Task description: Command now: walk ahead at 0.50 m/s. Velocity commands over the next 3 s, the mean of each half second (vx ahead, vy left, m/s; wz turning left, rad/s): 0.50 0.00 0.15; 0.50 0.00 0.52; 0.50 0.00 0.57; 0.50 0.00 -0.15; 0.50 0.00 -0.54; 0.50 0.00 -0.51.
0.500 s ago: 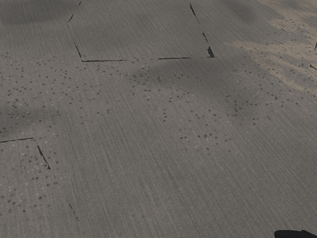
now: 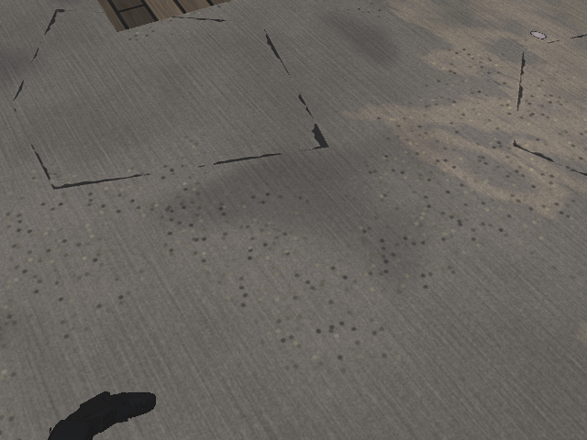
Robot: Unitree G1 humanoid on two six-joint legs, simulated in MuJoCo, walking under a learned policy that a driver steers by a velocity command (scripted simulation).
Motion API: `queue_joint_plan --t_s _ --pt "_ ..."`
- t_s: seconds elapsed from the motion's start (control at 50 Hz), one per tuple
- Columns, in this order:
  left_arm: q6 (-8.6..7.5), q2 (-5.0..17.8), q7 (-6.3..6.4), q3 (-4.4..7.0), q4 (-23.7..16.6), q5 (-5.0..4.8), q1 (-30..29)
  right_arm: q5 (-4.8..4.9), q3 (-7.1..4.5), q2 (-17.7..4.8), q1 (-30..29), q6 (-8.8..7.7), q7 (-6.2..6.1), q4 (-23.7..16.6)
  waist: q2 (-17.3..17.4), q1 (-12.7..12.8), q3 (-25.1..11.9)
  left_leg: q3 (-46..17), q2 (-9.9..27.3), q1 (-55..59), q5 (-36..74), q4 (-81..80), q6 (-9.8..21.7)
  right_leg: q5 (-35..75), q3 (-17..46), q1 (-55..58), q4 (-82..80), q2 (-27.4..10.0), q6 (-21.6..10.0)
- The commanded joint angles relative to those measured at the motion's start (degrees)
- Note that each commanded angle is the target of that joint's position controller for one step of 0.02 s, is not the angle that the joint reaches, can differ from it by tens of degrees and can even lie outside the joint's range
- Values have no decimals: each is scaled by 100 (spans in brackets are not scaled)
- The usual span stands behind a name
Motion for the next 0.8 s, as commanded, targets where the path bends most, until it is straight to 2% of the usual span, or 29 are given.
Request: queue_joint_plan --t_s 0.02,0.04,0.06,0.08,0.1,0.12,0.14,0.16,0.18,0.22,0.28,0.36,0.42,0.48,0.52,0.54,0.56,0.58,0.6,0.62,0.64,0.66,0.68,0.7,0.74,0.8 --pt "-91 1123 43 427 91 46 1432 -26 -162 -914 -210 28 -63 -303 574 1130 -957 -281 1172 -613 4954 2007 554 40 -37 2402 -20 62 -456" --pt "-72 1624 92 546 240 162 2295 -121 -21 -495 136 -43 -48 -472 -297 1200 -1888 20 574 -2578 3037 4087 235 7 1811 4715 183 -1311 -1111" --pt "-34 1595 65 521 357 63 2524 -113 111 -113 538 -170 4 -383 -1384 1081 -2524 -439 -151 -4043 -1112 5441 85 -946 3958 5678 -600 -2116 -1675" --pt "-20 1143 79 388 345 8 2369 46 -55 -744 3 -259 48 -454 -898 1215 -1916 -829 186 -4672 -1109 5964 164 -1647 3734 5273 -867 -1891 -1428" --pt "-17 1026 101 331 274 3 1862 130 -93 -879 -509 -316 63 -633 -648 1099 -1063 -618 471 -4891 -538 5875 215 -1423 2941 4348 -1066 -1709 -1224" --pt "-22 915 98 291 227 61 1487 72 -98 -824 -753 -326 36 -667 -249 933 -625 -501 699 -4687 -40 5593 197 -985 2411 3497 -1276 -1495 -1139" --pt "-44 764 77 248 204 118 1241 5 -126 -757 -760 -283 19 -658 -202 724 -357 -507 862 -4381 263 5291 167 -548 2001 2856 -1479 -1299 -1076" --pt "-71 680 62 225 216 155 1124 -10 -124 -645 -607 -213 16 -623 -325 543 -329 -544 963 -4039 443 5129 139 -382 1761 2474 -1657 -1177 -1053" --pt "-103 661 48 225 247 132 1099 -13 -107 -510 -501 -144 7 -588 -353 458 -311 -528 999 -3881 522 4974 97 -305 1583 2262 -1812 -1113 -1081" --pt "-153 784 68 256 347 113 1139 -28 -94 -409 -586 -48 -10 -619 -318 383 -166 -486 1045 -4009 838 4648 -10 -35 1192 2040 -2029 -1093 -1130" --pt "-161 915 159 293 525 157 1367 -43 -96 -402 -1071 -19 10 -763 -192 510 18 -556 1060 -4406 1820 3838 -106 210 652 2146 -2187 -1050 -1025" --pt "-156 1013 231 292 682 144 1559 -15 -42 -284 -1739 -65 108 -976 -143 765 178 -363 808 -4137 2876 2621 -34 291 -88 2247 -2284 -914 -757" --pt "-95 1066 257 311 866 97 1836 -6 -1 -243 -2195 -65 185 -1210 -69 952 329 -282 719 -4328 2865 2154 58 403 -305 2883 -2179 -1115 -704" --pt "37 1117 280 343 973 52 1940 -6 -1 -280 -2447 -61 301 -1461 -102 966 383 -125 618 -4559 2173 1920 236 1098 -441 3635 -1742 -1359 -593" --pt "129 1271 335 388 923 25 1782 -16 -71 -429 -2247 -54 363 -1548 -281 758 155 210 345 -4067 1531 1902 417 2841 -621 3848 -1083 -1394 -451" --pt "183 1349 376 410 887 23 1713 -25 -153 -568 -1861 -37 369 -1506 -394 528 -136 405 122 -3487 1269 1930 525 3850 -733 3852 -456 -1357 -361" --pt "244 1343 419 399 842 27 1626 -11 -304 -798 -1044 -28 351 -1320 -316 79 -565 503 -131 -2392 1461 1655 698 4232 -928 3567 633 -1164 -196" --pt "228 1254 461 342 719 88 1679 -3 -506 -1262 -43 4 258 -1110 121 -321 -1153 -411 306 -601 1661 1579 1025 3034 -973 2312 2247 -935 30" --pt "47 433 329 69 473 262 2243 62 -629 -1841 171 20 201 -1080 1589 163 -1745 -3477 1755 1591 872 1235 2112 -1774 -734 -415 4402 243 438" --pt "-205 748 230 106 457 97 1818 38 -484 -1419 287 -5 188 -1195 1191 -111 -2322 -4831 2098 2078 441 396 2311 -3155 486 -1233 5187 471 376" --pt "-355 1024 161 183 273 -114 1288 -22 -404 -1130 108 -34 166 -1201 953 -214 -1617 -3974 1904 1654 742 324 2011 -2741 659 -1705 5194 134 228" --pt "-425 970 175 151 191 -104 1057 -22 -367 -982 -232 -63 151 -1282 448 -36 -1121 -3273 1667 838 1176 313 1819 -2272 596 -1592 4755 -120 154" --pt "-427 973 217 186 195 36 949 -36 -320 -819 -614 -68 151 -1370 143 205 -693 -2777 1473 -64 1758 205 1704 -2027 551 -1259 4205 -289 187" --pt "-362 1036 239 240 187 105 1013 -94 -264 -680 -848 -77 132 -1476 247 428 -571 -2489 1338 -665 2228 72 1670 -1875 582 -802 3907 -412 224" --pt "-216 921 245 247 162 156 1164 -81 -271 -709 -984 -69 95 -1577 324 633 -418 -2241 1200 -1283 2546 -146 1708 -1800 529 -477 3397 -444 375" --pt "-117 712 271 183 -10 192 749 -34 -352 -970 -784 -68 -18 -1572 352 563 -190 -1775 977 -1837 2736 -279 1600 -990 355 -416 2297 -323 620"
Next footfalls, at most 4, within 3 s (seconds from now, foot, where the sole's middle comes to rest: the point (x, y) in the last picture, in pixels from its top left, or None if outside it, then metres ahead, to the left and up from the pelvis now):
0.02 right None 0.19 -0.12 -0.77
0.58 left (223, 439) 0.48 0.14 -0.77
1.04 right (267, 305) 0.80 0.02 -0.77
1.56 left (115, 292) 0.87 0.41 -0.77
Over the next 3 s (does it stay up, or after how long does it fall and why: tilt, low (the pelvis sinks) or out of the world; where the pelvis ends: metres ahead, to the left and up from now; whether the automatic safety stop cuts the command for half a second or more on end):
stays up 1.52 0.57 0.01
